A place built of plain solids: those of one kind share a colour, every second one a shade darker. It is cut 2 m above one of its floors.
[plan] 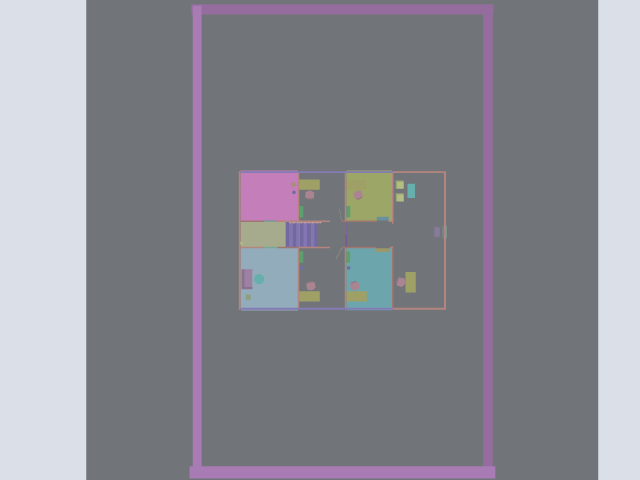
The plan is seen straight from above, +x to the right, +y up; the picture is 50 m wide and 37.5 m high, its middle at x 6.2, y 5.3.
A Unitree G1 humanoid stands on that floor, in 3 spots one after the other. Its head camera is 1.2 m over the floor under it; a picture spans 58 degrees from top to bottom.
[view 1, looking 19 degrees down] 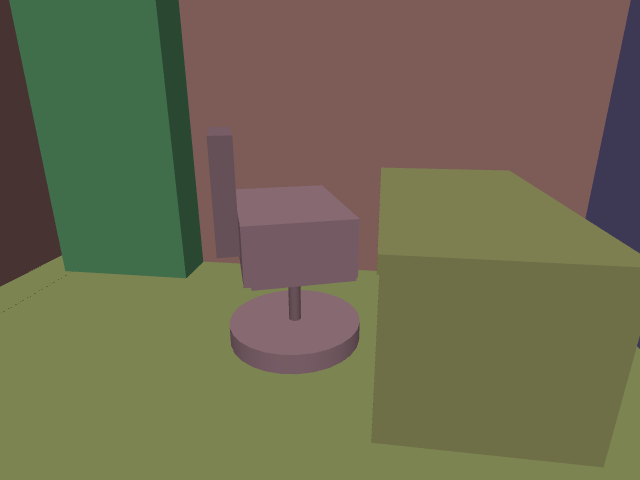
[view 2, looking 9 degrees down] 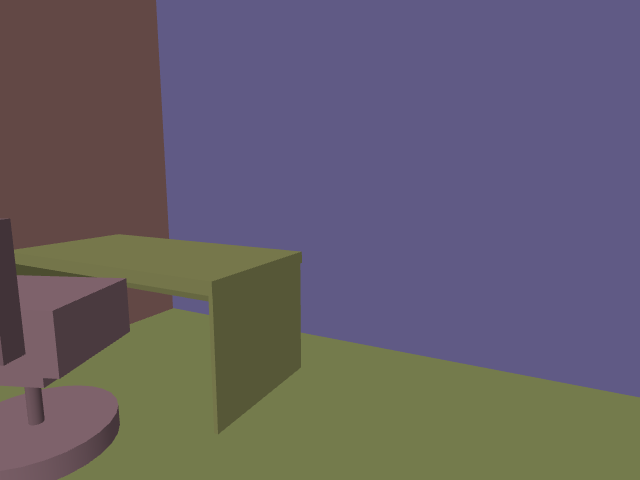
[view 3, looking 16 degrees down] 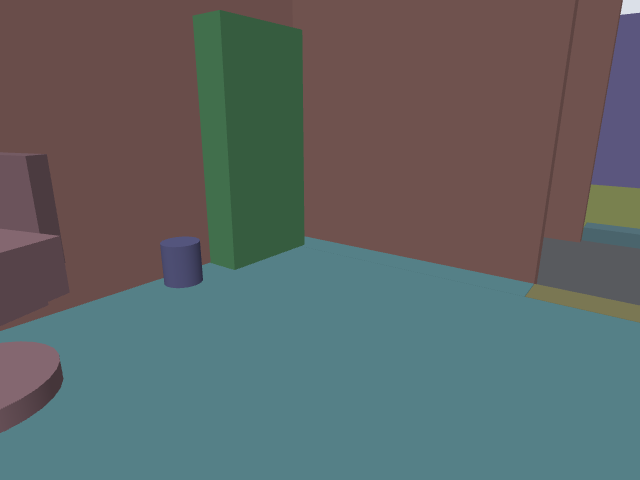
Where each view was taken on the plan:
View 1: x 11.10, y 9.23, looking -172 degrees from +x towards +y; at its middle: task_chair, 1.74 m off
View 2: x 11.10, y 7.82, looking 117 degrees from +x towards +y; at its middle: glazing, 3.08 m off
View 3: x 11.11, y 1.30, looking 127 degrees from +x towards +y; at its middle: cell_level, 4.35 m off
